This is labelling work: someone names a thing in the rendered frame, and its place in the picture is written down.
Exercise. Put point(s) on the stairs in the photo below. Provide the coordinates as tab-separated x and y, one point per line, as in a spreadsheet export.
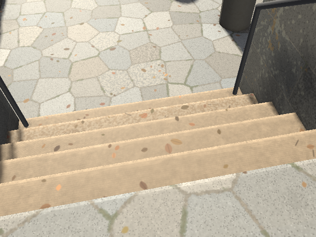
114	150

